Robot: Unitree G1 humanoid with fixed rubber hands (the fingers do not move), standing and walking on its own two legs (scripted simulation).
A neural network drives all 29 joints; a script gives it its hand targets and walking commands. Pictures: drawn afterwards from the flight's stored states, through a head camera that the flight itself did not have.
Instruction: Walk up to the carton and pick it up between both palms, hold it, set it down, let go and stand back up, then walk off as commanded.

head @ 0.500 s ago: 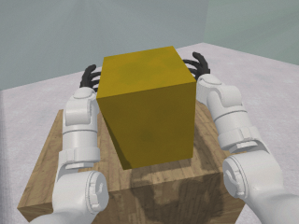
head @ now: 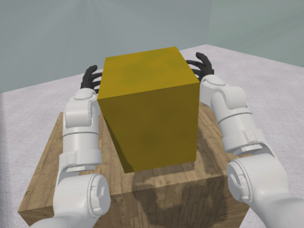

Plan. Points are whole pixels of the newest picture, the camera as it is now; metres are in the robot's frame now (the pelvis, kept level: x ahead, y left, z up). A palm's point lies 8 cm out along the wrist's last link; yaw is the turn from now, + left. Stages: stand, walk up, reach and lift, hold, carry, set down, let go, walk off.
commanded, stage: hold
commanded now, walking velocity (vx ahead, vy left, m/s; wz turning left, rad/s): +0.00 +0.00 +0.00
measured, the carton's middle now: (150, 109) +0.38 +0.01 +0.20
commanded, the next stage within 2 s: none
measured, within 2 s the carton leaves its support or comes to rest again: neither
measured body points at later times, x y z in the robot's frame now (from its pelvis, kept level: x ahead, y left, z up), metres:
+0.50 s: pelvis +0.00 +0.00 +0.00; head -0.08 +0.01 +0.44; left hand +0.39 +0.16 +0.26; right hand +0.39 -0.13 +0.28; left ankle +0.00 +0.13 -0.74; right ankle +0.04 -0.15 -0.74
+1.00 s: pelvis +0.00 +0.00 +0.00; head -0.09 +0.01 +0.44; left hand +0.38 +0.16 +0.26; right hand +0.38 -0.13 +0.28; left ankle +0.00 +0.13 -0.74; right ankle +0.04 -0.15 -0.74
